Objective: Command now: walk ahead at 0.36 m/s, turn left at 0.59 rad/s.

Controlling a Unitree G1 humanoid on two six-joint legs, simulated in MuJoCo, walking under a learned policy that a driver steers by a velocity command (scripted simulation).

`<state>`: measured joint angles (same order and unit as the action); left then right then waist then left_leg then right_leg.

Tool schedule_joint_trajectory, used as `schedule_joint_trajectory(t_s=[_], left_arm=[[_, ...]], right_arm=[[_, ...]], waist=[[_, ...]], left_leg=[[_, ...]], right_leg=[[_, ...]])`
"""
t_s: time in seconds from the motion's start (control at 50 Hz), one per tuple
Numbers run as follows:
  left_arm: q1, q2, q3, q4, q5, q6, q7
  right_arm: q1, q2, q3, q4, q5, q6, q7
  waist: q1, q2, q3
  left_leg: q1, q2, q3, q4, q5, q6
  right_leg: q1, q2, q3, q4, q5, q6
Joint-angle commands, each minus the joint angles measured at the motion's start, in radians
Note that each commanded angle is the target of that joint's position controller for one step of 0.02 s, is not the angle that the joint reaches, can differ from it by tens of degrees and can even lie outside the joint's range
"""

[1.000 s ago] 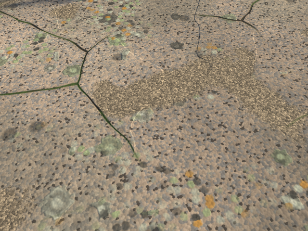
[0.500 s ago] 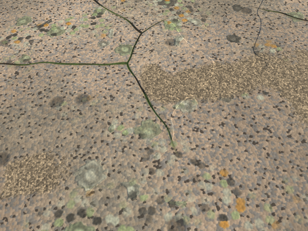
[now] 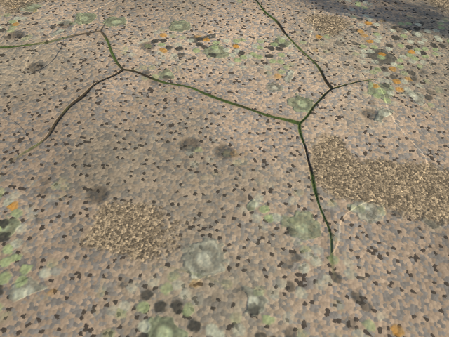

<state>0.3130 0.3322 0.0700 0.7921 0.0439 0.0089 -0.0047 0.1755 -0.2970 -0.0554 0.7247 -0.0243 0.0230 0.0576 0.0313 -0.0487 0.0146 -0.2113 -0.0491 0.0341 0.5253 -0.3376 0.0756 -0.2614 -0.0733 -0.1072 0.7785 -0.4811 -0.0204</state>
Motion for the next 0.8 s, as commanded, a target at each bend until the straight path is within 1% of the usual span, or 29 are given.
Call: schedule_joint_trajectory(t_s=[0.02,0.04,0.08,0.1,0.12,0.16,0.22,0.26,0.3,0.32,0.34,0.36,0.38,0.4,0.42,0.44,0.46,0.48,0.5,0.52,0.54,0.56,0.58,0.62,0.68,0.7,0.74,0.78,0.8], left_arm=[[-0.186,0.096,0.011,-0.155,-0.003,-0.042,-0.029],[-0.146,0.101,0.012,-0.128,-0.014,-0.053,-0.037],[-0.101,0.097,0.01,-0.093,0.008,-0.048,-0.039],[-0.097,0.087,0.008,-0.092,0.012,-0.043,-0.039],[-0.108,0.077,0.005,-0.095,0.012,-0.038,-0.038],[-0.17,0.06,-0.002,-0.116,0.006,-0.032,-0.037],[-0.296,0.038,-0.016,-0.158,0.0,-0.034,-0.04],[-0.365,0.025,-0.026,-0.182,-0.006,-0.04,-0.045],[-0.4,0.03,-0.029,-0.202,-0.013,-0.045,-0.045],[-0.389,0.039,-0.028,-0.204,-0.016,-0.048,-0.042],[-0.347,0.05,-0.025,-0.195,-0.017,-0.051,-0.036],[-0.265,0.067,-0.018,-0.17,-0.02,-0.054,-0.027],[-0.144,0.097,-0.005,-0.131,-0.022,-0.058,-0.012],[0.005,0.124,0.007,-0.097,-0.019,-0.067,0.005],[0.161,0.195,0.023,-0.093,0.008,-0.075,0.026],[0.107,0.263,0.033,-0.102,0.02,-0.068,0.024],[0.032,0.173,0.021,-0.103,-0.003,-0.061,0.018],[-0.037,0.096,0.002,-0.108,-0.012,-0.064,0.016],[-0.063,0.052,-0.01,-0.099,-0.011,-0.07,0.011],[-0.06,0.034,-0.017,-0.086,-0.015,-0.079,0.012],[-0.051,0.025,-0.022,-0.068,-0.02,-0.089,0.01],[-0.033,0.024,-0.024,-0.052,-0.025,-0.103,0.004],[-0.024,0.026,-0.025,-0.039,-0.028,-0.114,-0.002],[-0.039,0.038,-0.025,-0.023,-0.028,-0.118,-0.006],[-0.069,0.037,-0.03,-0.01,-0.029,-0.102,-0.006],[-0.055,0.04,-0.03,0.0,-0.031,-0.097,-0.006],[-0.02,0.053,-0.026,0.024,-0.035,-0.088,-0.007],[-0.01,0.065,-0.021,0.04,-0.04,-0.078,-0.005],[-0.016,0.065,-0.02,0.046,-0.045,-0.073,-0.003]], right_arm=[[0.192,-0.186,-0.043,0.003,0.012,-0.015,-0.034],[0.149,-0.162,-0.034,-0.003,0.01,-0.024,-0.038],[0.124,-0.145,-0.026,-0.009,0.014,-0.046,-0.044],[0.143,-0.148,-0.026,-0.001,0.019,-0.055,-0.042],[0.167,-0.153,-0.029,0.01,0.024,-0.062,-0.041],[0.217,-0.158,-0.032,0.032,0.025,-0.068,-0.044],[0.279,-0.153,-0.032,0.057,0.019,-0.068,-0.051],[0.306,-0.159,-0.034,0.071,0.017,-0.069,-0.057],[0.316,-0.172,-0.037,0.079,0.015,-0.072,-0.065],[0.305,-0.178,-0.038,0.079,0.015,-0.073,-0.069],[0.279,-0.185,-0.04,0.075,0.015,-0.075,-0.072],[0.238,-0.196,-0.041,0.066,0.013,-0.077,-0.072],[0.221,-0.204,-0.043,0.065,0.011,-0.08,-0.069],[0.204,-0.198,-0.042,0.065,0.017,-0.085,-0.061],[0.232,-0.103,-0.017,0.039,0.022,-0.093,-0.054],[0.33,-0.031,-0.002,0.005,0.045,-0.085,-0.053],[0.284,-0.12,-0.013,0.036,0.004,-0.074,-0.057],[0.235,-0.124,-0.019,0.044,0.003,-0.069,-0.05],[0.213,-0.103,-0.014,0.051,0.003,-0.066,-0.046],[0.209,-0.088,-0.013,0.056,-0.003,-0.058,-0.043],[0.218,-0.078,-0.011,0.059,-0.008,-0.047,-0.039],[0.219,-0.066,-0.009,0.06,-0.01,-0.039,-0.038],[0.212,-0.057,-0.008,0.057,-0.009,-0.035,-0.035],[0.174,-0.044,-0.002,0.045,-0.008,-0.031,-0.029],[0.085,-0.01,0.023,0.025,-0.007,-0.029,-0.018],[0.055,-0.006,0.029,0.022,-0.006,-0.029,-0.016],[0.019,-0.014,0.033,0.022,-0.007,-0.03,-0.02],[0.013,-0.025,0.032,0.027,-0.009,-0.036,-0.027],[0.032,-0.025,0.032,0.038,-0.015,-0.043,-0.031]], waist=[[-0.104,0.165,0.121],[-0.066,0.149,0.124],[-0.038,0.152,0.08],[-0.033,0.142,0.057],[-0.034,0.13,0.047],[-0.052,0.128,0.054],[-0.092,0.135,0.083],[-0.113,0.142,0.088],[-0.116,0.148,0.084],[-0.104,0.15,0.078],[-0.077,0.151,0.067],[-0.033,0.153,0.037],[0.017,0.138,-0.03],[0.097,0.099,-0.116],[0.134,-0.026,-0.275],[0.038,-0.268,-0.342],[0.016,-0.115,-0.206],[-0.004,-0.031,-0.081],[-0.017,0.012,-0.026],[-0.029,-0.015,-0.011],[-0.044,-0.038,-0.009],[-0.05,-0.047,-0.02],[-0.056,-0.052,-0.033],[-0.068,-0.067,-0.038],[-0.061,-0.087,-0.043],[-0.047,-0.092,-0.05],[-0.028,-0.085,-0.061],[-0.032,-0.07,-0.051],[-0.048,-0.049,-0.046]], left_leg=[[0.27,0.351,-0.592,-0.389,-0.307,0.207],[0.239,0.284,-0.495,-0.39,-0.155,0.176],[0.231,0.211,-0.38,-0.374,0.139,0.152],[0.23,0.201,-0.356,-0.355,0.264,0.154],[0.231,0.194,-0.339,-0.343,0.344,0.158],[0.225,0.186,-0.332,-0.335,0.403,0.164],[0.218,0.174,-0.341,-0.326,0.443,0.161],[0.215,0.171,-0.347,-0.302,0.499,0.155],[0.218,0.19,-0.374,-0.28,0.567,0.143],[0.214,0.2,-0.388,-0.27,0.604,0.13],[0.196,0.203,-0.393,-0.249,0.646,0.11],[0.162,0.191,-0.38,-0.19,0.759,0.084],[0.142,0.161,-0.366,-0.056,0.88,0.061],[0.06,0.1,-0.322,0.158,0.828,0.037],[-0.069,0.028,-0.259,0.457,0.481,0.024],[-0.335,-0.115,-0.185,0.69,-0.223,0.002],[-0.393,-0.025,-0.192,0.757,-0.138,0.018],[-0.375,0.009,-0.171,0.734,-0.045,0.014],[-0.344,0.032,-0.153,0.702,-0.014,0.005],[-0.313,0.043,-0.145,0.676,-0.019,-0.006],[-0.28,0.041,-0.134,0.665,-0.036,-0.02],[-0.263,0.029,-0.13,0.648,-0.041,-0.027],[-0.266,0.018,-0.131,0.621,-0.029,-0.034],[-0.282,0.009,-0.122,0.526,0.02,-0.049],[-0.202,0.023,-0.057,0.288,0.151,-0.061],[-0.166,0.022,-0.036,0.227,0.193,-0.063],[-0.119,0.023,-0.021,0.146,0.231,-0.06],[-0.078,0.03,-0.023,0.067,0.242,-0.041],[-0.029,0.029,-0.02,-0.011,0.28,-0.028]], right_leg=[[-0.581,0.002,0.132,0.28,0.055,-0.002],[-0.528,-0.012,0.131,0.247,0.138,0.008],[-0.451,-0.007,0.112,0.234,0.228,0.032],[-0.437,0.004,0.103,0.24,0.244,0.042],[-0.441,0.008,0.097,0.235,0.258,0.051],[-0.472,0.011,0.088,0.194,0.284,0.065],[-0.493,0.027,0.078,0.061,0.342,0.076],[-0.458,0.047,0.075,-0.038,0.379,0.071],[-0.399,0.063,0.08,-0.115,0.397,0.051],[-0.348,0.069,0.087,-0.145,0.4,0.037],[-0.264,0.078,0.093,-0.179,0.391,0.021],[-0.129,0.103,0.088,-0.205,0.352,0.002],[0.034,0.132,0.078,-0.221,0.31,-0.016],[0.252,0.089,0.104,-0.277,0.33,-0.04],[0.473,-0.164,0.369,-0.33,0.016,-0.078],[0.577,-0.391,0.866,-0.499,-0.087,-0.172],[0.429,-0.342,0.872,-0.531,-0.155,-0.174],[0.289,-0.306,0.688,-0.524,0.009,-0.174],[0.207,-0.257,0.537,-0.519,0.28,-0.173],[0.16,-0.223,0.425,-0.511,0.509,-0.168],[0.122,-0.202,0.341,-0.505,0.721,-0.171],[0.114,-0.196,0.288,-0.492,0.907,-0.178],[0.12,-0.19,0.245,-0.49,1.015,-0.184],[0.119,-0.176,0.175,-0.502,1.069,-0.184],[0.072,-0.123,0.065,-0.504,1.051,-0.155],[0.07,-0.114,0.053,-0.497,1.039,-0.148],[0.089,-0.123,0.067,-0.466,0.986,-0.138],[0.099,-0.141,0.097,-0.423,0.898,-0.125],[0.091,-0.131,0.099,-0.378,0.829,-0.109]])
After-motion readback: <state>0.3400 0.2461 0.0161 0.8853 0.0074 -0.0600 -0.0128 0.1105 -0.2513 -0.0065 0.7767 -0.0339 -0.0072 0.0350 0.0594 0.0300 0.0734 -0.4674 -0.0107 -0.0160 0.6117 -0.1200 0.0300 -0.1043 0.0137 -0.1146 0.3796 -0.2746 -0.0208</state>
